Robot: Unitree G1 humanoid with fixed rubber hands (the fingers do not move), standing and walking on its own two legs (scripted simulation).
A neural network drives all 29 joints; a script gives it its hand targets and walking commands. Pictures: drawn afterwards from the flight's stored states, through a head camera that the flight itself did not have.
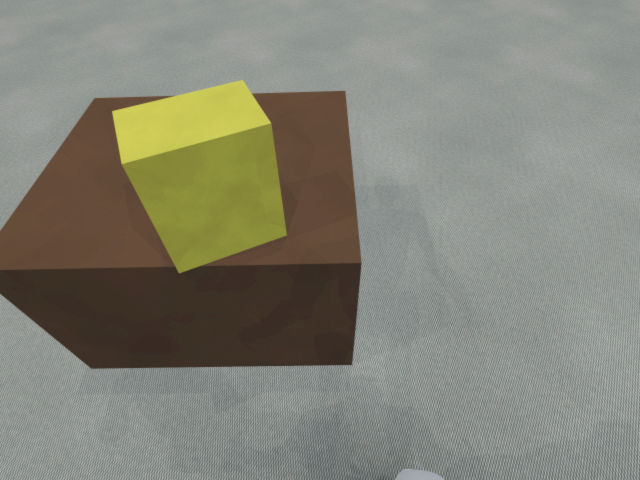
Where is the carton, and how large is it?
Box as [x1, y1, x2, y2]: [112, 80, 286, 272]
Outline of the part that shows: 242,80 112,111 121,163 178,272 187,270 286,235 271,125 269,120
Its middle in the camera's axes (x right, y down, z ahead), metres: -0.23 -0.12 +0.81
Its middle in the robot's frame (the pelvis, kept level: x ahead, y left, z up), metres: +0.67 +0.26 -0.06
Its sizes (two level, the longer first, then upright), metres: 0.251 0.171 0.299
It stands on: a pedestal, 0.56 m high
